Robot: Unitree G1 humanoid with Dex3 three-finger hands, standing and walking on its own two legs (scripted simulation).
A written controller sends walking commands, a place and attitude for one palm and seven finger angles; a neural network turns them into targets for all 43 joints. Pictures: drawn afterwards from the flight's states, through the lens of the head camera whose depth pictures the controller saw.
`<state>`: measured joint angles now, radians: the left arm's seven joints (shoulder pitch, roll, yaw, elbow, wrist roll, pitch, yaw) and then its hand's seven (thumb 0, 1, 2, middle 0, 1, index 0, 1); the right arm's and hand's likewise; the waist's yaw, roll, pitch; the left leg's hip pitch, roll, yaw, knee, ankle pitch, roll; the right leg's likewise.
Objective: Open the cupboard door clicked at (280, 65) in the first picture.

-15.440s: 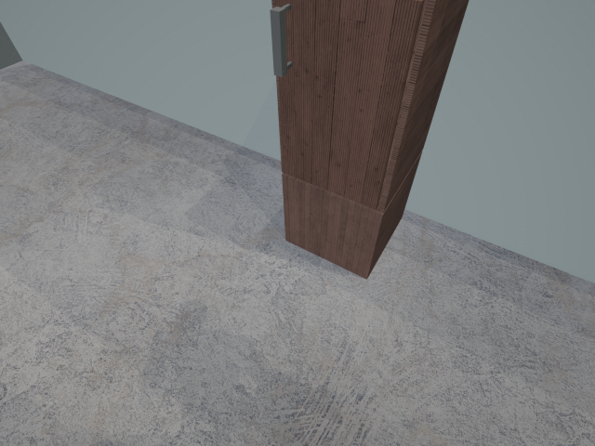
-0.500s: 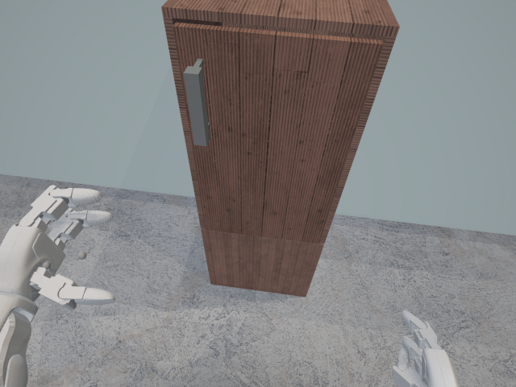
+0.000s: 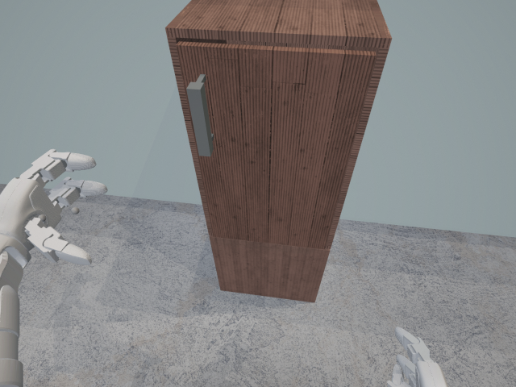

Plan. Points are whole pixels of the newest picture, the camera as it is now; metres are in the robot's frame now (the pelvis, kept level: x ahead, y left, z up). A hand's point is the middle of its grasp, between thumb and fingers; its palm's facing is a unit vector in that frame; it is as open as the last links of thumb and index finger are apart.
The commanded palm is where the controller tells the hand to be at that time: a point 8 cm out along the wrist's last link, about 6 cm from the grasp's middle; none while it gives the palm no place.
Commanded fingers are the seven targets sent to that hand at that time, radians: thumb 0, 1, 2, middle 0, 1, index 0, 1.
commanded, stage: raise the hand with hooked fingers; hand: left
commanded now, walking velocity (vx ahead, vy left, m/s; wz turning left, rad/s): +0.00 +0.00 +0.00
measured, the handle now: (204, 116) +0.58 +0.16 +0.13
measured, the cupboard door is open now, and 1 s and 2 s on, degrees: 0 0 0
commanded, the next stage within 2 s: move the hooked fingers beside the handle in 0.40 s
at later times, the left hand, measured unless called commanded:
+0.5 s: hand (96, 212) +0.30 +0.25 +0.15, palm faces -0.01 -1.00 -0.05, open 14.0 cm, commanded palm +0.27 +0.30 +0.15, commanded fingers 0.00 -0.50 0.30 -0.30 -1.20 -0.30 -1.20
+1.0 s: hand (125, 176) +0.38 +0.24 +0.14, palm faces -0.05 -1.00 -0.02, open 14.0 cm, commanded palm +0.36 +0.29 +0.14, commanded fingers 0.00 -0.50 0.30 -0.30 -1.20 -0.30 -1.20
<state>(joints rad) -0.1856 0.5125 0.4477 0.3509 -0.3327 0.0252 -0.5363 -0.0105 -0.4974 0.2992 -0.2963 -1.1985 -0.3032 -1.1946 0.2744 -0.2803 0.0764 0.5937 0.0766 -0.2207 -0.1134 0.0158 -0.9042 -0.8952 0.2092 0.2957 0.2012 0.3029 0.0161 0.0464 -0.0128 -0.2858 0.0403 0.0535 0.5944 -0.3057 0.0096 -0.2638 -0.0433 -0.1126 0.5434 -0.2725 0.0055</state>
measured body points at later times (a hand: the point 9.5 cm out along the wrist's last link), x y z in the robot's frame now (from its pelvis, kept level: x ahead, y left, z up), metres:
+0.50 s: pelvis +0.01 -0.02 +0.00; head +0.00 -0.04 +0.45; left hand +0.30 +0.30 +0.15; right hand +0.18 -0.26 -0.07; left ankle +0.01 +0.11 -0.73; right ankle +0.01 -0.12 -0.73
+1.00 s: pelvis +0.00 -0.01 +0.00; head +0.02 -0.02 +0.45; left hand +0.38 +0.29 +0.15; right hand +0.12 -0.28 -0.09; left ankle +0.01 +0.11 -0.73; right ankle +0.01 -0.12 -0.73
